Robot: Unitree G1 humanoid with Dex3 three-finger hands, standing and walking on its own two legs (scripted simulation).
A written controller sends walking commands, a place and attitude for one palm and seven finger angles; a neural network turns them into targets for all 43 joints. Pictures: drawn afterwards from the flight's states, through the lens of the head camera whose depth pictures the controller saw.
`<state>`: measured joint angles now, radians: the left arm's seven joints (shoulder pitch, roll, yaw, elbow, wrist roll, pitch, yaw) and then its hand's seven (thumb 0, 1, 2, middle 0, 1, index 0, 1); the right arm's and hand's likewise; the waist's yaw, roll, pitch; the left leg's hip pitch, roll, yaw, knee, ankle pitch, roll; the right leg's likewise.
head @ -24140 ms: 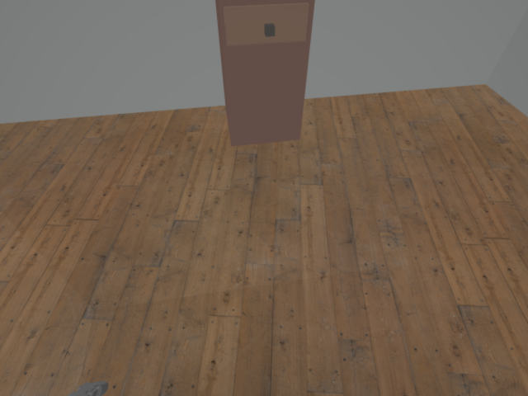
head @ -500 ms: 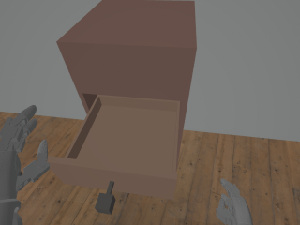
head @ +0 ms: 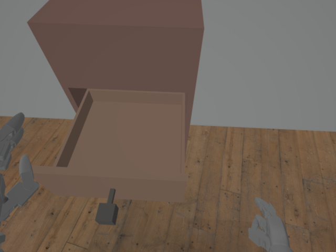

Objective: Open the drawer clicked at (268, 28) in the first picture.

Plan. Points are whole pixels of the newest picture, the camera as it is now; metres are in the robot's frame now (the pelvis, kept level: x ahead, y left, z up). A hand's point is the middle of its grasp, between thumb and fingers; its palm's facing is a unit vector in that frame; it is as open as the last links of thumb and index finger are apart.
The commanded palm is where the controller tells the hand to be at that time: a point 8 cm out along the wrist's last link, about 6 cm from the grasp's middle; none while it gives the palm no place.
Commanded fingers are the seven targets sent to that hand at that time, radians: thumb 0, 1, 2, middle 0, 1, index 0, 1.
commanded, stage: step back with the hand held close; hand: left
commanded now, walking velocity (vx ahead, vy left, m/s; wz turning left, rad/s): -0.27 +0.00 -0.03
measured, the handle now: (109, 205) +0.24 +0.16 -0.07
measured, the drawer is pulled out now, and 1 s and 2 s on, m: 0.30 0.30 0.30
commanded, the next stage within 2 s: stop stepping back and stand still in 0.76 s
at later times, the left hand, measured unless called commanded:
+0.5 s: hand out of the picture +0.11 +0.22 +0.17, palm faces +0.41 -0.81 -0.43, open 7.4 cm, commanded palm +0.04 +0.26 +0.18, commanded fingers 0.00 0.90 0.90 -0.20 -0.30 -0.20 -0.30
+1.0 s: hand out of the picture -0.02 +0.20 +0.17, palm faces +0.37 -0.79 -0.49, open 7.4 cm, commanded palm -0.08 +0.24 +0.18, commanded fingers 0.00 0.90 0.90 -0.20 -0.30 -0.20 -0.30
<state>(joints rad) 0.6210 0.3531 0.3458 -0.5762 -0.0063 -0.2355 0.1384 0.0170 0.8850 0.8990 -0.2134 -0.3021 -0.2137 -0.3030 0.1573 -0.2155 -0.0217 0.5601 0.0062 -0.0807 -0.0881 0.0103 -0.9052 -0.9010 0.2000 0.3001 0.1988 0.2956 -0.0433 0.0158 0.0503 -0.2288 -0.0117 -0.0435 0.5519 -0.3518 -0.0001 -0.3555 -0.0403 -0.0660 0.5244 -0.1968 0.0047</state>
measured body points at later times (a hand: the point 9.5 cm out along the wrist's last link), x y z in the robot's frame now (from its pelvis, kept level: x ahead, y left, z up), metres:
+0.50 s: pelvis -0.08 -0.02 -0.01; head -0.08 -0.01 +0.44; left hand +0.08 +0.26 +0.19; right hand +0.07 -0.26 -0.08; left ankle -0.05 +0.11 -0.73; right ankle -0.02 -0.13 -0.71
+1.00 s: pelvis -0.21 -0.04 +0.00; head -0.17 -0.03 +0.44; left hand -0.04 +0.24 +0.19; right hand -0.02 -0.26 -0.07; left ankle -0.18 +0.11 -0.73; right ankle -0.17 -0.13 -0.71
